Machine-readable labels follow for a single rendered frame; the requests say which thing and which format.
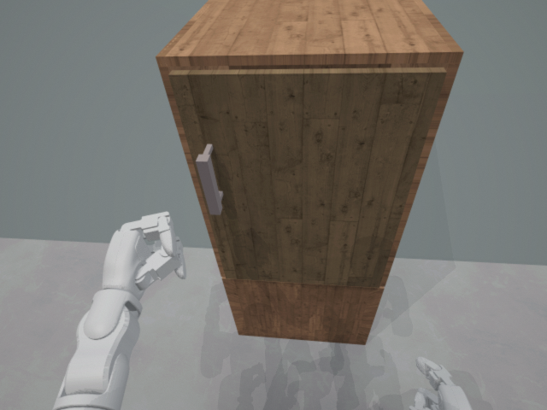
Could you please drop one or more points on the right robot hand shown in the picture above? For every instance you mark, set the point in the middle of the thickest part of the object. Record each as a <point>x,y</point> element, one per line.
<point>450,396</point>

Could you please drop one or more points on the left robot hand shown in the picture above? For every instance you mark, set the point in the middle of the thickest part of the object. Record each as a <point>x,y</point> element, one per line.
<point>128,252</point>

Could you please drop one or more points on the robot left forearm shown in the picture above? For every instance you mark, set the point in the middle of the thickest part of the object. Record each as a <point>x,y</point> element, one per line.
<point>97,374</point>

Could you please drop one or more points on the handle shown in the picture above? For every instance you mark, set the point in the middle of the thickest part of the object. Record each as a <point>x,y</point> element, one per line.
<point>207,175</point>

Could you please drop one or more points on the cupboard door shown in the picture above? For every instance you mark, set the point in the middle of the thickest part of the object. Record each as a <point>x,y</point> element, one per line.
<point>315,165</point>

